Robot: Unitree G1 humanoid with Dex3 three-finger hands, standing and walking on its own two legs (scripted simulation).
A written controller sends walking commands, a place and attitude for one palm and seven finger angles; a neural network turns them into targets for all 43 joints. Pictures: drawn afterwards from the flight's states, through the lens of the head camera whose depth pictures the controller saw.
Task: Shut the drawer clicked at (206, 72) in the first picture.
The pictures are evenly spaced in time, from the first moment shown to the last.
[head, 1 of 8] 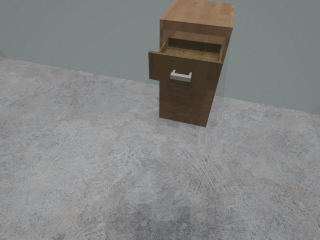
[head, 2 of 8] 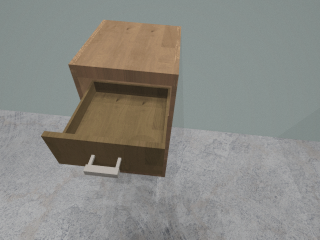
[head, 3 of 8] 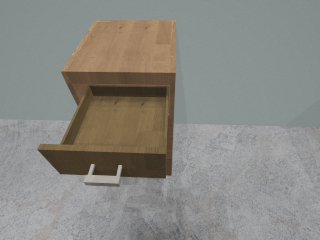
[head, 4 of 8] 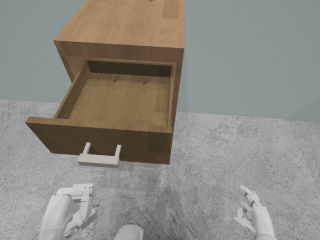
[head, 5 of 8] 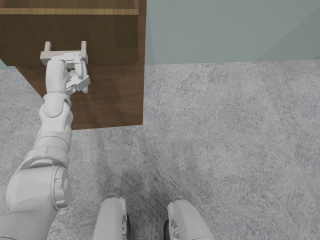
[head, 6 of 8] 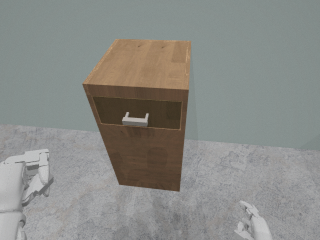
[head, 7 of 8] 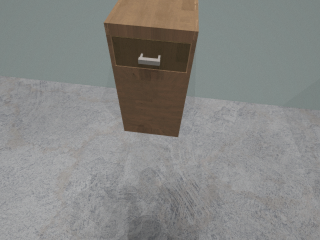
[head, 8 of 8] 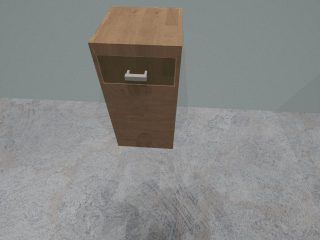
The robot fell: no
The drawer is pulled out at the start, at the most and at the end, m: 0.29 0.29 0.00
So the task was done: yes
